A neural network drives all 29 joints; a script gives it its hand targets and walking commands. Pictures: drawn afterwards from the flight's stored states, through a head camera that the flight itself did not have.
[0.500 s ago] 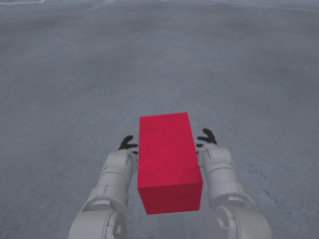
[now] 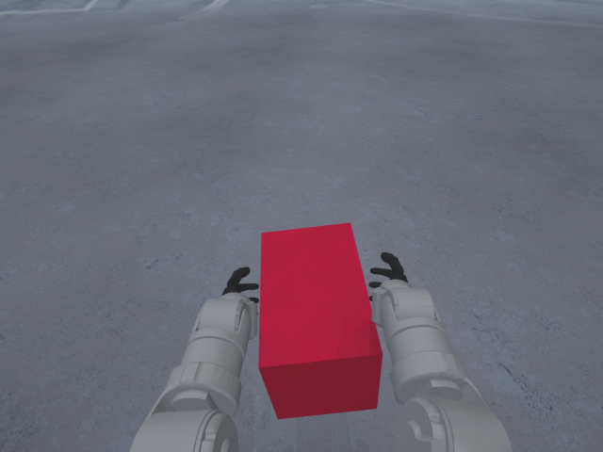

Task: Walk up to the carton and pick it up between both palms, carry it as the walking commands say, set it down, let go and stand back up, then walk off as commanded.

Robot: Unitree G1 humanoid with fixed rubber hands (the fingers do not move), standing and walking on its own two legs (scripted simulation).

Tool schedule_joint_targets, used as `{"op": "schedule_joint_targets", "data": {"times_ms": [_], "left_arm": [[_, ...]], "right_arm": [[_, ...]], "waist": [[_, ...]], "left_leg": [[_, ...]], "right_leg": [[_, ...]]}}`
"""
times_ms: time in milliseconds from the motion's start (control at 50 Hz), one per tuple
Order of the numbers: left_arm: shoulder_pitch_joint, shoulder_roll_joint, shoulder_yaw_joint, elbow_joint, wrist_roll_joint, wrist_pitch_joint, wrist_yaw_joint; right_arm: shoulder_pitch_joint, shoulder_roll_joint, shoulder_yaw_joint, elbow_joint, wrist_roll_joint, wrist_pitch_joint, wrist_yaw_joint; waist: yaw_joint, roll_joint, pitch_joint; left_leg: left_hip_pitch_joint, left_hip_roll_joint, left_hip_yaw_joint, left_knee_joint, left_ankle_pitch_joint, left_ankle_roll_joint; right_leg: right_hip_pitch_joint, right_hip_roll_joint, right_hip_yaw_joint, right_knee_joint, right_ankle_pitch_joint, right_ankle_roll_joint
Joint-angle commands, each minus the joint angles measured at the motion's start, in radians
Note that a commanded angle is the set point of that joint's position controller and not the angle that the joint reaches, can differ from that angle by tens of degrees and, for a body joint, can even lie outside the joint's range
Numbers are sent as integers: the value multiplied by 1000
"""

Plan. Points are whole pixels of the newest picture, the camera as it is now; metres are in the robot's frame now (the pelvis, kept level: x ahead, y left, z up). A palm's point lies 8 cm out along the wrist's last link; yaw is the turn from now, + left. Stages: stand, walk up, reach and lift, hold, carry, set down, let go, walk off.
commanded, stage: reach and lift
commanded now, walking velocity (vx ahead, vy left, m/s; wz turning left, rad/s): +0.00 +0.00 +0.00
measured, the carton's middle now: (316, 315) +0.37 -0.02 -0.03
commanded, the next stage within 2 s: hold in 0.16 s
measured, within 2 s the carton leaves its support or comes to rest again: neither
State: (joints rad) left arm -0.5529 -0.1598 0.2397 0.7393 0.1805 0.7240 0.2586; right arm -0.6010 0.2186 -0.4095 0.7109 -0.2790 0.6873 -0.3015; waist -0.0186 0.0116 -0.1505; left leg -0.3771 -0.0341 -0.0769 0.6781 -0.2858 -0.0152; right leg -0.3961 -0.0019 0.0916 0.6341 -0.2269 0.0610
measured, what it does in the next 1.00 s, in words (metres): stands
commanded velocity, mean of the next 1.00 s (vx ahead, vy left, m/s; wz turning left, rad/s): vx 0.00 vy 0.03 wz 0.00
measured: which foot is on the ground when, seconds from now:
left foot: down 0.00-1.00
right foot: down 0.00-1.00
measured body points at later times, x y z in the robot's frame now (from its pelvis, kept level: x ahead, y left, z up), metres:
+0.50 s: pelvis +0.00 +0.00 +0.00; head -0.07 +0.00 +0.44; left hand +0.32 +0.11 +0.04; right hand +0.33 -0.13 +0.06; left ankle +0.05 +0.12 -0.72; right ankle +0.07 -0.15 -0.72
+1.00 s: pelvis -0.01 +0.00 +0.00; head -0.08 +0.00 +0.44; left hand +0.32 +0.11 +0.06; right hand +0.32 -0.13 +0.07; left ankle +0.05 +0.12 -0.72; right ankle +0.07 -0.15 -0.72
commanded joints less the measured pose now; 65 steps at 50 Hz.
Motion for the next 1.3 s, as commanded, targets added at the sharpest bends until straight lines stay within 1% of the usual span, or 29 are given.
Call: {"op": "schedule_joint_targets", "data": {"times_ms": [0, 120, 260, 300, 320, 340, 360, 420, 520, 540, 600, 620, 640, 660, 700, 720, 740, 860, 880, 900, 920, 1000, 1020, 1100, 1160, 1180, 1200, 1260, 1280], "left_arm": [[-793, -1167, -373, -275, -236, -106, -462], [-790, -1157, -323, -212, -214, -105, -469], [-771, -1161, -332, -221, -211, -107, -473], [-811, -1155, -346, -258, -223, -115, -475], [-760, -1154, -327, -216, -207, -106, -476], [-775, -1144, -332, -219, -217, -110, -478], [-768, -1153, -333, -225, -211, -108, -480], [-744, -1145, -334, -239, -207, -110, -476], [-777, -1159, -374, -271, -227, -110, -477], [-776, -1163, -379, -285, -232, -111, -480], [-729, -1158, -375, -272, -222, -102, -476], [-734, -1155, -375, -271, -226, -104, -477], [-739, -1164, -372, -263, -227, -105, -477], [-756, -1170, -385, -283, -240, -109, -477], [-768, -1166, -387, -285, -234, -105, -478], [-732, -1151, -364, -252, -221, -102, -476], [-763, -1164, -388, -282, -233, -106, -476], [-773, -1166, -372, -254, -228, -103, -477], [-825, -1075, -403, -316, -243, -124, -445], [-758, -1073, -418, -341, -260, -115, -434], [-767, -1079, -437, -359, -273, -102, -426], [-759, -1079, -483, -374, -298, -25, -408], [-774, -1065, -486, -390, -305, -7, -404], [-795, -1070, -531, -484, -364, 85, -386], [-800, -1091, -569, -566, -408, 165, -373], [-787, -1109, -566, -559, -419, 195, -372], [-805, -1121, -576, -567, -432, 222, -370], [-816, -1118, -591, -621, -467, 293, -362], [-856, -1133, -609, -670, -484, 313, -359]], "right_arm": [[-596, 1133, 498, -41, 307, -10, 551], [-634, 1135, 462, -2, 295, -11, 559], [-592, 1130, 456, -1, 285, -14, 561], [-596, 1148, 463, -4, 290, -14, 561], [-590, 1143, 462, 3, 294, -14, 561], [-599, 1136, 473, -13, 293, -18, 561], [-585, 1140, 459, -10, 280, -14, 558], [-587, 1150, 478, -21, 296, -14, 562], [-543, 1150, 475, -7, 291, -13, 562], [-577, 1145, 487, -54, 302, -18, 560], [-535, 1137, 491, -37, 297, -9, 564], [-569, 1137, 504, -61, 302, -15, 563], [-586, 1147, 512, -68, 314, -16, 562], [-573, 1145, 516, -73, 311, -16, 563], [-566, 1153, 506, -55, 305, -13, 562], [-577, 1146, 508, -55, 305, -10, 564], [-569, 1147, 508, -61, 308, -17, 561], [-566, 1147, 496, -39, 297, -16, 562], [-666, 1081, 552, -131, 372, -23, 521], [-603, 1084, 571, -146, 387, -13, 511], [-573, 1089, 578, -147, 394, -4, 506], [-580, 1085, 634, -215, 402, 59, 477], [-593, 1087, 640, -223, 411, 78, 472], [-624, 1094, 705, -335, 478, 167, 449], [-649, 1103, 740, -406, 526, 252, 440], [-669, 1105, 750, -429, 538, 280, 434], [-679, 1100, 749, -446, 539, 303, 430], [-648, 1119, 764, -461, 570, 379, 421], [-676, 1128, 779, -498, 589, 403, 420]], "waist": [[29, 20, -459], [40, -9, -424], [35, 15, -422], [32, -19, -441], [38, 1, -412], [39, -25, -412], [32, -14, -434], [49, -11, -433], [26, -4, -461], [28, 4, -480], [33, 6, -434], [40, -16, -459], [42, 3, -440], [28, -24, -469], [32, -2, -447], [48, -28, -421], [32, 0, -448], [34, -6, -422], [8, -8, -382], [10, -20, -427], [14, 12, -440], [23, 0, -350], [26, -16, -340], [22, -74, -334], [22, -39, -319], [24, -50, -318], [23, -22, -313], [22, -76, -317], [20, -60, -314]], "left_leg": [[267, -42, 33, -214, 167, -25], [229, -29, 31, -229, 38, -19], [235, -29, 34, -237, 54, -19], [238, -29, 31, -232, 49, -13], [228, -36, 41, -234, 55, -12], [229, -34, 36, -231, 46, -11], [242, -37, 37, -229, 51, -12], [250, -41, 39, -229, 89, -12], [259, -35, 30, -230, 105, -18], [252, -36, 33, -224, 116, -19], [249, -32, 29, -229, 135, -19], [260, -30, 27, -224, 128, -18], [241, -41, 37, -224, 113, -15], [260, -36, 30, -219, 119, -15], [249, -43, 37, -221, 114, -15], [232, -39, 35, -225, 91, -11], [233, -41, 33, -224, 106, -12], [217, -38, 32, -227, 47, -11], [178, 126, -15, -90, 212, -17], [181, 115, -16, -74, 222, -11], [181, 114, -12, -82, 193, 0], [56, 118, -22, -170, -107, 19], [46, 111, -15, -161, -132, 14], [36, 86, 17, -122, -96, 13], [51, 86, 12, -148, -99, 25], [62, 94, 7, -156, -111, 29], [40, 99, -6, -163, -104, 32], [26, 87, 13, -132, -68, 31], [32, 85, 15, -130, -70, 35]], "right_leg": [[285, 121, -82, -139, 88, -57], [261, 121, -86, -135, -26, -54], [261, 120, -83, -141, -13, -62], [255, 121, -76, -142, -26, -55], [255, 116, -78, -146, -15, -56], [244, 116, -75, -149, -29, -55], [249, 117, -75, -150, -23, -55], [250, 117, -73, -146, 11, -53], [257, 124, -73, -147, 25, -57], [271, 124, -75, -138, 46, -54], [258, 123, -73, -147, 53, -56], [262, 122, -69, -144, 45, -54], [260, 121, -72, -144, 31, -54], [249, 124, -72, -139, 34, -53], [246, 126, -76, -145, 23, -55], [245, 122, -75, -146, 2, -52], [258, 122, -73, -143, 30, -54], [246, 123, -69, -141, -26, -58], [111, -102, 39, -53, 282, -66], [125, -98, 44, -10, 318, -71], [106, -96, 35, 9, 287, -69], [86, -66, 11, -12, 27, -60], [82, -84, 30, -45, -8, -65], [61, -115, 70, -84, -30, -75], [34, -105, 53, -73, -61, -68], [17, -97, 44, -70, -89, -64], [25, -86, 32, -55, -79, -61], [51, -111, 59, -73, -21, -70], [40, -125, 77, -73, -11, -75]]}}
